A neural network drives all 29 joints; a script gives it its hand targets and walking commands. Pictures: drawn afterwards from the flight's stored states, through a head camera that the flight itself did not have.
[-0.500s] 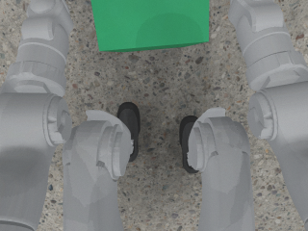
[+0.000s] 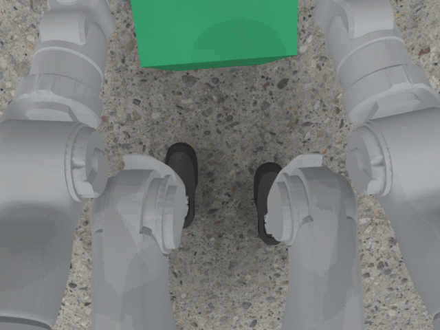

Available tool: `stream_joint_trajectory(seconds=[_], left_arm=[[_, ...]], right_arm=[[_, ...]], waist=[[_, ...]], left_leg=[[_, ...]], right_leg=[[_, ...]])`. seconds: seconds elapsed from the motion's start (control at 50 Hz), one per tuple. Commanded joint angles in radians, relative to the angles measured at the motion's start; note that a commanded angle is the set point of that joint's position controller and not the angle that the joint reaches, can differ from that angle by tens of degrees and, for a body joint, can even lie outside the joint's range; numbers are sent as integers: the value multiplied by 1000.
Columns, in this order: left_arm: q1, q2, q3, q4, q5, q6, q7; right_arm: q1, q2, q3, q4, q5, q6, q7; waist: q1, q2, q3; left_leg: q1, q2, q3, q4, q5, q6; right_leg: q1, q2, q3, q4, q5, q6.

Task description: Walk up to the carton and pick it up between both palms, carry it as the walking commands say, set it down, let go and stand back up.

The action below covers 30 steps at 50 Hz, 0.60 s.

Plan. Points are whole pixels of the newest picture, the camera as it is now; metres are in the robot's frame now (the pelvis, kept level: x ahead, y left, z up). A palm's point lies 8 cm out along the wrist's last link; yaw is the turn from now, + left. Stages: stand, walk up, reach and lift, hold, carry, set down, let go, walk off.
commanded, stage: reach and lift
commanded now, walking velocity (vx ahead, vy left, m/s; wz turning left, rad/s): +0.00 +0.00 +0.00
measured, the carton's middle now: out of the picture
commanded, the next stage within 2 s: none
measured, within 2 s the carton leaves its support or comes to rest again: leaves its support in 0.92 s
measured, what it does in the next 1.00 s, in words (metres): stands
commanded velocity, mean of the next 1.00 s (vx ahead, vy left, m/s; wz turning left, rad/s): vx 0.00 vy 0.00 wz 0.00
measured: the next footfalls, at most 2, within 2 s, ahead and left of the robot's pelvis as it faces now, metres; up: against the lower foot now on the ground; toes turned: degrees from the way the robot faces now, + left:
none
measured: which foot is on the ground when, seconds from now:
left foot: down 0.00-1.00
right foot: down 0.00-1.00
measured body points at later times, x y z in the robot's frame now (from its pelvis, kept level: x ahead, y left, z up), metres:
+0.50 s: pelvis +0.00 +0.00 -0.01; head +0.38 +0.01 +0.23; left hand +0.56 +0.19 -0.19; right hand +0.58 -0.09 -0.19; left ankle +0.14 +0.11 -0.34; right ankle +0.10 -0.10 -0.34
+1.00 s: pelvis +0.01 +0.00 -0.01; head +0.38 +0.01 +0.24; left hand +0.57 +0.19 -0.17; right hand +0.58 -0.09 -0.18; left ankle +0.14 +0.11 -0.34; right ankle +0.10 -0.10 -0.34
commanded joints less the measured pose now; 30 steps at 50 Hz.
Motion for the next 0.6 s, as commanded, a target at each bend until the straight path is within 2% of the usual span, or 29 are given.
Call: stream_joint_trajectory(seconds=[0.0,0.12,0.24,0.3,0.4,0.46,0.58], left_arm=[[-261,84,14,-88,21,-18,8],[-273,25,21,-106,54,-18,21],[-322,-137,-28,-126,46,-10,-6],[-395,-343,-62,-138,59,9,-61],[-495,-805,-115,-189,95,73,-212],[-460,-918,-107,-211,104,105,-264],[-397,-1007,-111,-220,89,138,-317]], right_arm=[[-269,-46,-16,-93,-19,-18,-5],[-276,4,-20,-106,-45,-21,-10],[-319,163,11,-109,-40,-18,19],[-371,380,26,-119,-58,-8,74],[-458,846,48,-150,-117,39,221],[-451,950,45,-170,-136,65,270],[-438,1029,67,-222,-133,94,302]], waist=[[42,-24,-1214],[47,-28,-1212],[45,-26,-1177],[45,-23,-1147],[45,-36,-1070],[45,-48,-1036],[43,-58,-1008]], left_leg=[[764,-41,-33,-90,324,-31],[789,-54,-29,-91,339,-32],[777,-66,-26,-94,322,-30],[756,-78,-27,-86,309,-29],[690,-104,-20,-58,268,-24],[661,-110,-10,-39,267,-19],[615,-111,-4,-12,285,-7]], right_leg=[[407,-2,30,-211,266,46],[408,14,29,-209,273,47],[410,26,31,-209,268,39],[399,37,32,-202,266,29],[358,60,17,-176,241,9],[331,66,2,-163,225,4],[321,69,2,-152,242,-6]])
